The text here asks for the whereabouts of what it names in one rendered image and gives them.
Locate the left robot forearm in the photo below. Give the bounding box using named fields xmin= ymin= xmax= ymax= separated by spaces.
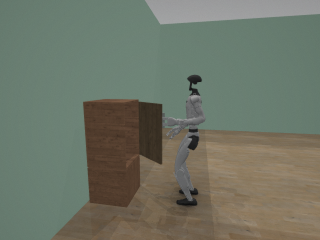
xmin=176 ymin=116 xmax=204 ymax=126

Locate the robot left hand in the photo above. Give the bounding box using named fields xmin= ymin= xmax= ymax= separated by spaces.
xmin=162 ymin=117 xmax=177 ymax=127

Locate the humanoid robot torso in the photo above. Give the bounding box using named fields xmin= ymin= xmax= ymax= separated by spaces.
xmin=185 ymin=93 xmax=202 ymax=142

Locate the handle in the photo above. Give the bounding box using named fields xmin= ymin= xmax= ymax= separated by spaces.
xmin=162 ymin=112 xmax=165 ymax=128

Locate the robot left upper arm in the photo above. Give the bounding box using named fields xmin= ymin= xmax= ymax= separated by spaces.
xmin=190 ymin=95 xmax=206 ymax=123

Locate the robot right hand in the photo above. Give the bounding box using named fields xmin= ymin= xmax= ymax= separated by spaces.
xmin=166 ymin=126 xmax=181 ymax=140

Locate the left robot foot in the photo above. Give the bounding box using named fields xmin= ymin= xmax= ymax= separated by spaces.
xmin=176 ymin=198 xmax=198 ymax=206

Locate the right robot forearm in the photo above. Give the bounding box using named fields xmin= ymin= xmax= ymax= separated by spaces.
xmin=178 ymin=125 xmax=188 ymax=130

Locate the cupboard door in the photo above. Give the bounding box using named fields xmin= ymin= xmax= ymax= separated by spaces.
xmin=138 ymin=101 xmax=163 ymax=165

